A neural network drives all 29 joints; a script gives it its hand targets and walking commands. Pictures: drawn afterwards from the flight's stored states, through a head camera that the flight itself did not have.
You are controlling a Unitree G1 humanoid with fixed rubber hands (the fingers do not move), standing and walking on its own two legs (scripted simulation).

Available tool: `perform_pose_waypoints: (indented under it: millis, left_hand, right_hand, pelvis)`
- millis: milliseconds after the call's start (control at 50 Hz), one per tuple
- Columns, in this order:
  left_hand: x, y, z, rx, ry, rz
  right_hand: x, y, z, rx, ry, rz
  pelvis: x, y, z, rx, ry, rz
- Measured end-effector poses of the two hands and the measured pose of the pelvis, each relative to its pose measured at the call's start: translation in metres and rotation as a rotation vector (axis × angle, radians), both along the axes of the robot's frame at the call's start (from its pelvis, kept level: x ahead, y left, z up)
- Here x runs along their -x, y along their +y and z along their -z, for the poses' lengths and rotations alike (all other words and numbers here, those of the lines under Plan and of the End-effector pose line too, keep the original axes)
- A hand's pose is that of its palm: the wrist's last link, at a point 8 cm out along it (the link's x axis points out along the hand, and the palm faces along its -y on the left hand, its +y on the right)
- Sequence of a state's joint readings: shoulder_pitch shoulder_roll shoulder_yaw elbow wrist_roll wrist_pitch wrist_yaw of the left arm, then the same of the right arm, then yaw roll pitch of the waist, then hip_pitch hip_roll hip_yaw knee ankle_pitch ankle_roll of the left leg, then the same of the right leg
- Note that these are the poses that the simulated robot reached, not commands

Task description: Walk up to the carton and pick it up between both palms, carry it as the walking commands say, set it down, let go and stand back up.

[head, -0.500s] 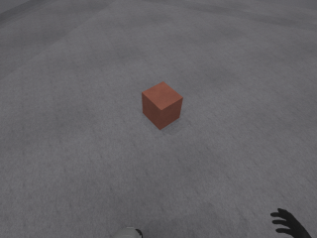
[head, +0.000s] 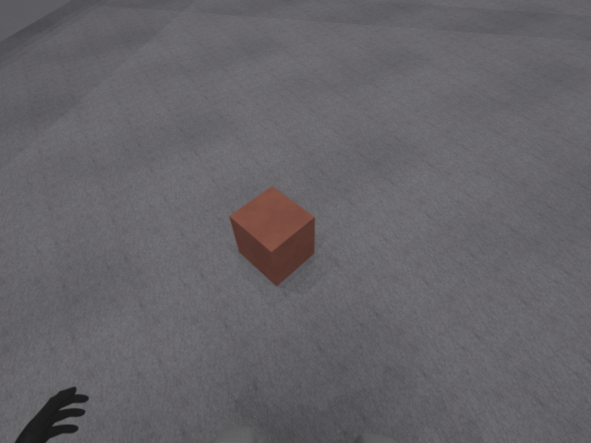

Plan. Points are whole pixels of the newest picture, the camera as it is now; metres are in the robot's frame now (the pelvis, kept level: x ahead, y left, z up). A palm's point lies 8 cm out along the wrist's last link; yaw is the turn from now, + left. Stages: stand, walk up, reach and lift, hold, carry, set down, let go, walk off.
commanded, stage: walk up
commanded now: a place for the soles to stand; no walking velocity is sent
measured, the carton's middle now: (274, 235) +0.91 +0.11 -0.64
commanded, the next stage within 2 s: none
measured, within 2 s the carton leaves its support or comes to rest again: neither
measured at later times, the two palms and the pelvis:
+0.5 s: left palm (99, 332) +0.29 +0.33 -0.08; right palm (541, 341) +0.25 -0.35 -0.05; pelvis +0.19 +0.01 +0.00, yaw +0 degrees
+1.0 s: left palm (120, 277) +0.41 +0.34 -0.10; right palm (481, 229) +0.47 -0.34 -0.06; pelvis +0.36 +0.00 -0.01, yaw +2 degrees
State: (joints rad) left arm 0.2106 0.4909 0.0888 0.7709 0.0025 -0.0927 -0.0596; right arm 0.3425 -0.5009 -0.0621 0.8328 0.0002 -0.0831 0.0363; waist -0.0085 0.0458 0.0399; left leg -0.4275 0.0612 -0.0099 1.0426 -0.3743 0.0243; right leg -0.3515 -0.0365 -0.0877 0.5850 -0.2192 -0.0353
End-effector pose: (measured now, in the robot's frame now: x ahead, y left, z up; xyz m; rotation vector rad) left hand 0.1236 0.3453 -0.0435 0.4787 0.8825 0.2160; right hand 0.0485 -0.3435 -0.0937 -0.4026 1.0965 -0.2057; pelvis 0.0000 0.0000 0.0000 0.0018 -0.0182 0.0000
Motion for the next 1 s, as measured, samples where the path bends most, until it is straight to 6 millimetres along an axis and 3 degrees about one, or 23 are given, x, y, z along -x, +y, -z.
perform_pose_waypoints:
  millis: [80,180,280,340,440,520,600,660,740,860,920,1000]
  left_hand:
    - [0.007,0.004,0.002,0.005,0.053,-0.058]
    - [0.012,0.013,0.019,0.042,0.135,-0.123]
    - [-0.018,0.020,0.048,0.078,0.181,-0.133]
    - [-0.057,0.012,0.054,0.097,0.178,-0.097]
    - [-0.127,-0.004,0.047,0.119,0.146,-0.021]
    - [-0.183,-0.015,0.034,0.098,0.106,0.019]
    - [-0.227,-0.017,0.025,0.033,0.042,0.024]
    - [-0.235,-0.014,0.016,0.008,0.028,-0.018]
    - [-0.229,-0.008,0.009,-0.005,0.066,-0.080]
    - [-0.223,0.005,0.025,0.028,0.153,-0.139]
    - [-0.239,0.008,0.044,0.050,0.178,-0.145]
    - [-0.283,-0.005,0.054,0.080,0.181,-0.104]
  right_hand:
    - [-0.051,0.010,-0.004,-0.027,0.001,-0.058]
    - [-0.126,0.023,-0.017,-0.021,-0.044,-0.115]
    - [-0.191,0.028,-0.028,0.046,-0.147,-0.131]
    - [-0.203,0.023,-0.040,0.068,-0.172,-0.090]
    - [-0.203,0.006,-0.046,0.092,-0.126,-0.033]
    - [-0.204,-0.012,-0.036,0.083,-0.072,0.006]
    - [-0.224,-0.027,-0.012,0.060,-0.023,0.009]
    - [-0.254,-0.021,-0.002,0.033,-0.006,-0.016]
    - [-0.300,-0.008,-0.002,-0.004,-0.004,-0.074]
    - [-0.374,0.011,-0.013,-0.004,-0.049,-0.135]
    - [-0.404,0.011,-0.017,0.041,-0.102,-0.142]
    - [-0.418,0.003,-0.031,0.074,-0.128,-0.088]
  pelvis:
    - [-0.030,-0.001,-0.006,0.007,0.006,-0.015]
    - [-0.071,0.006,-0.006,0.013,0.006,-0.025]
    - [-0.113,0.020,0.007,0.004,0.003,-0.024]
    - [-0.134,0.020,0.003,-0.007,-0.002,-0.016]
    - [-0.168,0.014,-0.004,-0.015,-0.001,-0.007]
    - [-0.198,0.003,-0.003,-0.018,-0.003,-0.003]
    - [-0.230,-0.014,0.009,-0.004,-0.005,-0.011]
    - [-0.249,-0.018,0.007,0.006,-0.003,-0.024]
    - [-0.275,-0.018,0.000,0.010,0.002,-0.038]
    - [-0.315,-0.007,0.000,0.007,0.001,-0.046]
    - [-0.336,0.002,0.010,-0.004,-0.001,-0.044]
    - [-0.360,0.001,0.006,-0.013,-0.009,-0.034]
